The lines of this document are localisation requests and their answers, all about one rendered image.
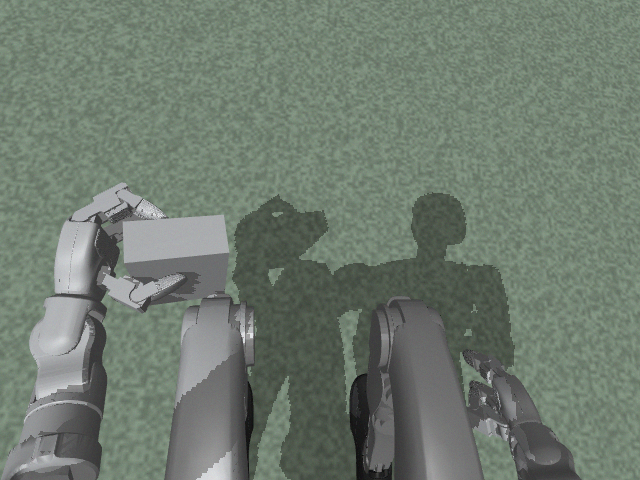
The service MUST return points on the left robot hand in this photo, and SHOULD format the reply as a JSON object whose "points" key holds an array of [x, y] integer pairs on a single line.
{"points": [[87, 254]]}

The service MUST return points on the carton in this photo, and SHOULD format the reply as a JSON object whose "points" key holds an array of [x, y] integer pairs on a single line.
{"points": [[194, 246]]}

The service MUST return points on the left robot arm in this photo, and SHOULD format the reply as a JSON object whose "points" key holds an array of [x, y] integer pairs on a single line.
{"points": [[59, 439]]}

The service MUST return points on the right robot arm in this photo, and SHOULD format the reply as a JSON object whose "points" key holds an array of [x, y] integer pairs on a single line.
{"points": [[539, 455]]}

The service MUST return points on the right robot hand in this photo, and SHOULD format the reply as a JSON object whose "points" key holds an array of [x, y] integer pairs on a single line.
{"points": [[508, 402]]}

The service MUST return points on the right robot foot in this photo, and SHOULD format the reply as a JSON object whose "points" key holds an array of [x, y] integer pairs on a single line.
{"points": [[359, 418]]}

